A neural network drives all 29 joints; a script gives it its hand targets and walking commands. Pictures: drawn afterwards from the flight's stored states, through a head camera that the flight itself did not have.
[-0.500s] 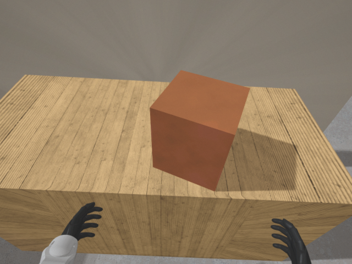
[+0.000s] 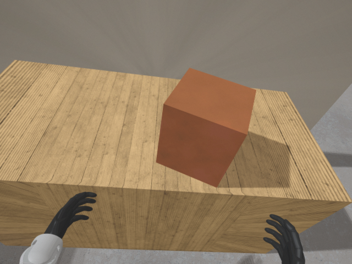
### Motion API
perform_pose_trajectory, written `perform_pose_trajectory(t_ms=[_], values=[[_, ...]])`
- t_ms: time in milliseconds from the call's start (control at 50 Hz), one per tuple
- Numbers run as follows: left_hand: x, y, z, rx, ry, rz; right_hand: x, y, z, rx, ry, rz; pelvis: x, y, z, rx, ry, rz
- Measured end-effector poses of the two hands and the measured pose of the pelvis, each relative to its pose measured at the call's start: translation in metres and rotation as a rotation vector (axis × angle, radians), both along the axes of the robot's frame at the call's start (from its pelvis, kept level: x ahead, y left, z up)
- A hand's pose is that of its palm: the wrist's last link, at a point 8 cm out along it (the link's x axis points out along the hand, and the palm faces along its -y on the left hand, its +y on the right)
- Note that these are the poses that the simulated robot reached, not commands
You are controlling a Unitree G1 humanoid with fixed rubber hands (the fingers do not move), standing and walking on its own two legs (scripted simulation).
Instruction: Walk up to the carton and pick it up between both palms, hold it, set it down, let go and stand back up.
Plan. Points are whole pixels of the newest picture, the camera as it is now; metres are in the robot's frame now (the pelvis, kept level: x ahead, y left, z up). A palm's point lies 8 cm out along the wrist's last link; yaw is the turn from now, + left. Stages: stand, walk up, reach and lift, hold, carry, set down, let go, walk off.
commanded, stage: reach and lift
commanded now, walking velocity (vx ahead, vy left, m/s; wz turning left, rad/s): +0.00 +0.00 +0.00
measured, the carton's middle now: (203, 128) +0.51 -0.07 +0.01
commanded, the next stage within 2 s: none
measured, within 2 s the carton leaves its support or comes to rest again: neither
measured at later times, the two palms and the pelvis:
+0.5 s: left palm (58, 219) +0.22 +0.26 +0.00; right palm (273, 240) +0.19 -0.18 +0.03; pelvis +0.00 +0.02 +0.00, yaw +0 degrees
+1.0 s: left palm (87, 156) +0.33 +0.22 +0.06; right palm (271, 190) +0.28 -0.19 +0.06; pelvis +0.03 +0.00 +0.00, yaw +0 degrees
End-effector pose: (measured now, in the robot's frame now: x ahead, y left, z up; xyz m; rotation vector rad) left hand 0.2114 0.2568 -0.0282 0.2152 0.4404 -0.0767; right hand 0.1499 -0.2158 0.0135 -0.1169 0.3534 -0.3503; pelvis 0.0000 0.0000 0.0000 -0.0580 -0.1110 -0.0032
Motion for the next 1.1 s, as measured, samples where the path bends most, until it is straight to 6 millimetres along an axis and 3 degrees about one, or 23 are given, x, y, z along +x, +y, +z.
perform_pose_trajectory(t_ms=[160, 300, 480, 640, 820, 960, 1100], values=[[-0.003, 0.003, 0.020, -0.044, -0.070, -0.029, 0.005, 0.021, -0.005, 0.067, -0.008, 0.012, -0.003, 0.015, -0.001, -0.011, -0.006, 0.001], [-0.001, 0.008, 0.021, -0.084, -0.085, -0.031, 0.015, 0.027, 0.018, 0.048, -0.052, -0.002, -0.003, 0.017, -0.002, -0.011, -0.012, -0.002], [0.005, 0.002, 0.022, -0.108, -0.062, -0.021, 0.033, 0.035, 0.017, 0.074, 0.022, 0.023, -0.003, 0.018, -0.002, -0.013, -0.011, -0.003], [0.042, -0.012, 0.057, -0.104, -0.144, -0.053, 0.074, 0.041, 0.034, 0.103, -0.033, 0.082, -0.002, 0.012, -0.002, -0.005, -0.013, -0.002], [0.086, -0.030, 0.088, -0.093, -0.179, -0.109, 0.105, 0.029, 0.045, 0.103, -0.047, 0.055, 0.008, 0.004, -0.002, 0.006, -0.005, -0.002], [0.112, -0.036, 0.094, -0.099, -0.167, -0.102, 0.128, 0.024, 0.045, 0.107, -0.039, 0.051, 0.022, -0.001, -0.001, 0.012, 0.014, -0.003], [0.134, -0.039, 0.087, -0.107, -0.129, -0.082, 0.149, 0.015, 0.042, 0.102, -0.018, 0.037, 0.039, -0.009, 0.001, 0.023, 0.047, -0.007]])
